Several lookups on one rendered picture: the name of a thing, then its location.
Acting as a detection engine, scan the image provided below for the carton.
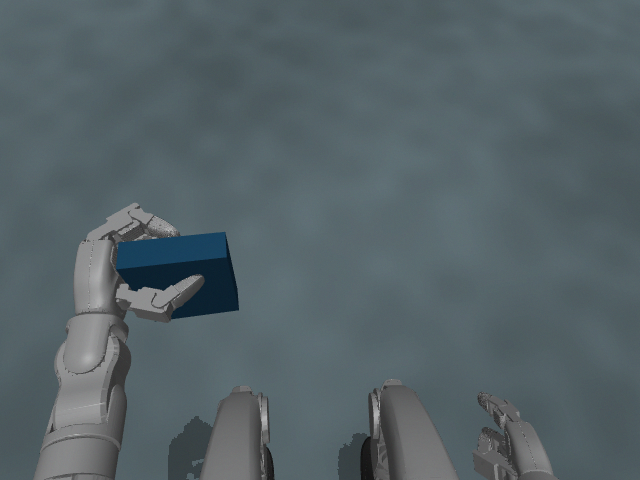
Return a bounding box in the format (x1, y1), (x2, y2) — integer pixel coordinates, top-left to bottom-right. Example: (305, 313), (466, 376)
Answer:
(116, 232), (239, 319)

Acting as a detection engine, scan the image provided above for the left robot hand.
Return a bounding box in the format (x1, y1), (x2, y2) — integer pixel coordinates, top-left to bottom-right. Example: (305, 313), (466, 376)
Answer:
(73, 203), (205, 323)

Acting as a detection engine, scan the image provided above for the right robot hand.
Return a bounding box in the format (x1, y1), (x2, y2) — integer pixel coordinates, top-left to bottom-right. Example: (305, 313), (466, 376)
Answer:
(472, 392), (554, 480)

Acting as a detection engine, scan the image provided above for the left robot arm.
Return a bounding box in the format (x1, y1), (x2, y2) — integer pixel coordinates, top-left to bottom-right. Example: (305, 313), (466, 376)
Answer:
(33, 312), (131, 480)

